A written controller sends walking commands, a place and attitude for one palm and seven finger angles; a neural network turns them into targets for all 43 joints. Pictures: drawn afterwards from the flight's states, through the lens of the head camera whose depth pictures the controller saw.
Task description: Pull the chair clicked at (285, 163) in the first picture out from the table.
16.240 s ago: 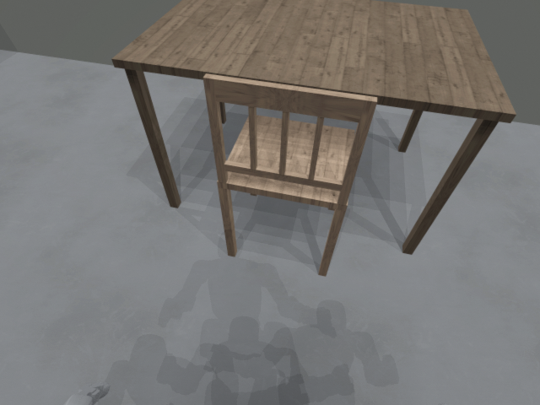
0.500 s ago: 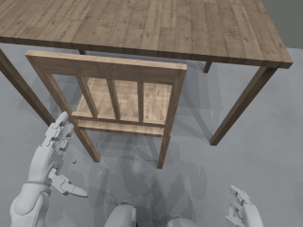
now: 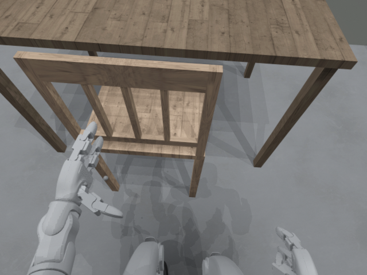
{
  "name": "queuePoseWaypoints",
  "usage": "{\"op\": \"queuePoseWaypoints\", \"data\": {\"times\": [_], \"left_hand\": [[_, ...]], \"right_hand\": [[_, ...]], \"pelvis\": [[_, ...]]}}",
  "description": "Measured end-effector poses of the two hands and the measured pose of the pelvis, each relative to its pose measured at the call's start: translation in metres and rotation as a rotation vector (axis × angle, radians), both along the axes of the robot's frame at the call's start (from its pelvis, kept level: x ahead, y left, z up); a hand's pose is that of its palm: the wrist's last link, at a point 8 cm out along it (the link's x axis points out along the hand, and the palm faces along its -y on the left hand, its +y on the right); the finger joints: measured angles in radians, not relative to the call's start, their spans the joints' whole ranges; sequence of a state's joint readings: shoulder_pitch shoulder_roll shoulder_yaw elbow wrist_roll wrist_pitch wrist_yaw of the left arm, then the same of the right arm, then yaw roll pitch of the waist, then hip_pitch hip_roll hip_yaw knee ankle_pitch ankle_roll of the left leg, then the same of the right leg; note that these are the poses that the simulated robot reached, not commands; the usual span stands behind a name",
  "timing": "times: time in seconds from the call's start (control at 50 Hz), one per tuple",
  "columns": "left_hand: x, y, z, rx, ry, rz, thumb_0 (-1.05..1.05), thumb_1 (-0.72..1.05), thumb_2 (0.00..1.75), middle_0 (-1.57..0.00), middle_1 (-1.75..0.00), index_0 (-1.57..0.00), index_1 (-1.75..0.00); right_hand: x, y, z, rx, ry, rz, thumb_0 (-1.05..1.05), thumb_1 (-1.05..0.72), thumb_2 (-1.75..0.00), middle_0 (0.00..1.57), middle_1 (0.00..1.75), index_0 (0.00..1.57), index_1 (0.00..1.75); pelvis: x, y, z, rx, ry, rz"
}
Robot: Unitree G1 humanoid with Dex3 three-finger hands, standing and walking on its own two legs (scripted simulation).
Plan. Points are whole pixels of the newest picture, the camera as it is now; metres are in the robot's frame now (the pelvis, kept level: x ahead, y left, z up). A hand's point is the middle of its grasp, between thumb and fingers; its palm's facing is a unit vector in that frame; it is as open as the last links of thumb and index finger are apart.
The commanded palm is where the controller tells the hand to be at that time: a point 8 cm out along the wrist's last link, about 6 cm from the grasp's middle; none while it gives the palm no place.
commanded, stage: aim the fingers beside a spindle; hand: left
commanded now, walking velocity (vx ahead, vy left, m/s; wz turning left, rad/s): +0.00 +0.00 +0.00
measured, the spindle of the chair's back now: (132, 114) +0.51 +0.15 -0.02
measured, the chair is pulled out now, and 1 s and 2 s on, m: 0.00 0.00 0.00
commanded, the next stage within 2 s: none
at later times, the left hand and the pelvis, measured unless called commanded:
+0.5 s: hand (127, 160) +0.36 +0.14 +0.01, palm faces -0.07 -1.00 -0.04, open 16.9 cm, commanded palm +0.34 +0.19 +0.00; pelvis +0.00 +0.00 -0.02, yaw +0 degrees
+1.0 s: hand (130, 166) +0.35 +0.13 +0.00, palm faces -0.07 -1.00 -0.04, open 16.9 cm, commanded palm +0.33 +0.19 +0.01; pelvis +0.00 -0.01 -0.02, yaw +0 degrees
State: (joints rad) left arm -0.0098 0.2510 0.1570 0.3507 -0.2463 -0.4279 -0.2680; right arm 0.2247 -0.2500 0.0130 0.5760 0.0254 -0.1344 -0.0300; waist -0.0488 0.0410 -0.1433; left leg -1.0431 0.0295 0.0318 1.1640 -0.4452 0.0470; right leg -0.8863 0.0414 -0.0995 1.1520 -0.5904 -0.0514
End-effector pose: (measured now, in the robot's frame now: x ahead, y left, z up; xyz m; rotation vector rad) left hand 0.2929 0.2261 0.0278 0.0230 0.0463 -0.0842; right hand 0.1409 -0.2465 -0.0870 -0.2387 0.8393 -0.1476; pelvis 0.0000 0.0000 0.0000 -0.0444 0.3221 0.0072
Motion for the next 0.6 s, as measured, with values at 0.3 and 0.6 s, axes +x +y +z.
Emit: {"op": "queuePoseWaypoints", "data": {"times": [0.3, 0.6], "left_hand": [[0.022, -0.02, -0.015, -0.005, -0.01, -0.013, -0.01, -0.5, 0.3, -0.05, -0.08, -0.06, -0.08], [0.054, -0.037, -0.027, 0.013, -0.016, 0.01, -0.01, -0.5, 0.3, -0.06, -0.08, -0.06, -0.08]], "right_hand": [[-0.01, 0.002, -0.016, -0.001, 0.077, -0.002, 0.01, -0.9, -0.9, 0.2, 0.3, 0.21, 0.3], [-0.026, 0.002, -0.034, 0.023, 0.172, -0.02, 0.01, -0.9, -0.9, 0.2, 0.3, 0.21, 0.3]], "pelvis": [[-0.002, 0.005, -0.01, -0.006, 0.026, 0.002], [-0.003, 0.003, -0.019, -0.002, 0.059, -0.006]]}}
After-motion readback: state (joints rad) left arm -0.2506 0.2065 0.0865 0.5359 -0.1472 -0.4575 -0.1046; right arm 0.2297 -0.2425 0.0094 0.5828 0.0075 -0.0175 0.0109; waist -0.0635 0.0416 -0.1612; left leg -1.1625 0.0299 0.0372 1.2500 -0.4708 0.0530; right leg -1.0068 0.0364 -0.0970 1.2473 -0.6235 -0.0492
